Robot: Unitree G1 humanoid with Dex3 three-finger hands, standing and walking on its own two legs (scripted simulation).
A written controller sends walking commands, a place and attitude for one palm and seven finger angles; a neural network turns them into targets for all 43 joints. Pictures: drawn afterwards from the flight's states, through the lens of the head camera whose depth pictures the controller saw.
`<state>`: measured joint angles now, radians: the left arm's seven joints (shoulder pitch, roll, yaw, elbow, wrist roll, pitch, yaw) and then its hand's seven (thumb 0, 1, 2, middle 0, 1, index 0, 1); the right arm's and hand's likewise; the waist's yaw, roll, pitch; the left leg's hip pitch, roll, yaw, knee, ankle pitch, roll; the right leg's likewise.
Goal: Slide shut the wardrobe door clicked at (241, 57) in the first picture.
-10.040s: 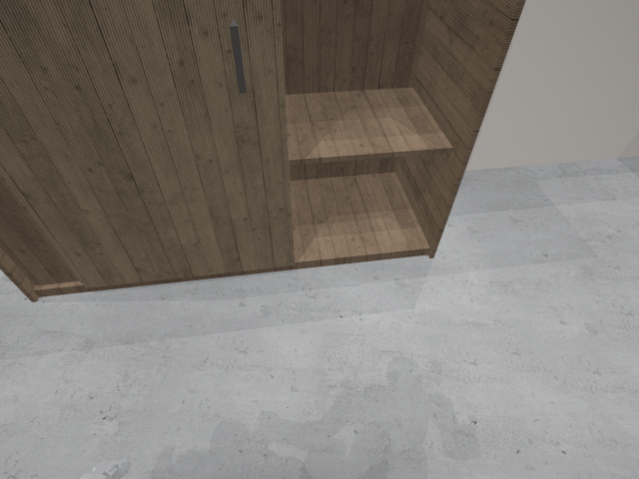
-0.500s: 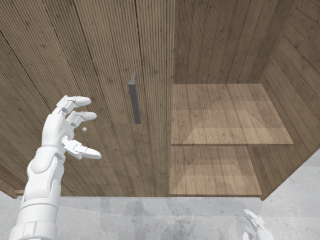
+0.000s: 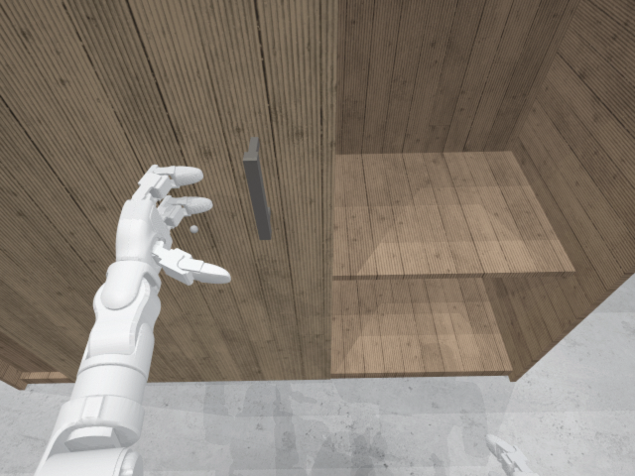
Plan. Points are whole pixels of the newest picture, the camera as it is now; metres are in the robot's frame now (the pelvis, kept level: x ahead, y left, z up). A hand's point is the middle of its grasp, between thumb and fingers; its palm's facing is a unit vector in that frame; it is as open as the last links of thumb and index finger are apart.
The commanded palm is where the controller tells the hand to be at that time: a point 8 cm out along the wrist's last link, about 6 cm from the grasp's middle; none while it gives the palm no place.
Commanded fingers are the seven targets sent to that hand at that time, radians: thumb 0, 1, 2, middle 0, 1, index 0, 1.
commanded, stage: move the hooked fingers beside the handle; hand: left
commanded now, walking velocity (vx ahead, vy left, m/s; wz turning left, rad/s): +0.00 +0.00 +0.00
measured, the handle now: (260, 191) +0.46 +0.10 +0.11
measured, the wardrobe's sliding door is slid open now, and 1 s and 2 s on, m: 0.57 0.57 0.57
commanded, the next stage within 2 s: none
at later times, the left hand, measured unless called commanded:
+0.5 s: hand (221, 213) +0.41 +0.15 +0.11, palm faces +0.07 -1.00 -0.02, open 13.8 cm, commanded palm +0.38 +0.19 +0.10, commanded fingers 0.00 -0.50 0.30 -0.30 -1.20 -0.30 -1.20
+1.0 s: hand (223, 217) +0.41 +0.15 +0.10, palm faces +0.05 -1.00 -0.02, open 13.6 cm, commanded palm +0.39 +0.20 +0.10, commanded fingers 0.00 -0.50 0.30 -0.30 -1.20 -0.30 -1.20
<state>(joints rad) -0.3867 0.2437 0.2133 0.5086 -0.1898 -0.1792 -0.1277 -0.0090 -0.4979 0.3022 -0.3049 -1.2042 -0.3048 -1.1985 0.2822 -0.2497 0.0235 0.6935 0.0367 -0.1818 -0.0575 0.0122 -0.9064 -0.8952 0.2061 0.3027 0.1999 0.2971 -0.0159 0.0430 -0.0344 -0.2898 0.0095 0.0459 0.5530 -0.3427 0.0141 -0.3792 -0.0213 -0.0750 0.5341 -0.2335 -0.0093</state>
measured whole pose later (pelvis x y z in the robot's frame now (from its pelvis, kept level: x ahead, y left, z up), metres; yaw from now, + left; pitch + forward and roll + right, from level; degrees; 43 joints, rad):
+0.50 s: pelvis -0.01 -0.01 +0.00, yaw +0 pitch +6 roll +0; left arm -0.58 0.23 0.20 0.77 -0.15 -0.26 -0.06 -0.01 -0.50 0.30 -0.35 -1.25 -0.33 -1.22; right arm 0.32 -0.25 0.01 0.71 0.04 -0.10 -0.03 0.01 -0.91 -0.90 0.21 0.30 0.20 0.30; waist -0.03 0.04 -0.05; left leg -0.35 0.02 0.05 0.58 -0.34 0.01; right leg -0.44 -0.01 -0.07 0.56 -0.23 -0.02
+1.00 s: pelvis -0.02 +0.00 -0.01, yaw +0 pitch +7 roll +0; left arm -0.66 0.24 0.22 0.92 -0.13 -0.33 -0.07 -0.01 -0.50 0.30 -0.41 -1.24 -0.37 -1.23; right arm 0.31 -0.25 0.02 0.72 0.04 -0.10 -0.04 0.01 -0.91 -0.90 0.21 0.30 0.20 0.30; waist -0.05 0.03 -0.04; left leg -0.39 0.01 0.05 0.62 -0.34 0.02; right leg -0.48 -0.02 -0.07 0.59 -0.22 -0.01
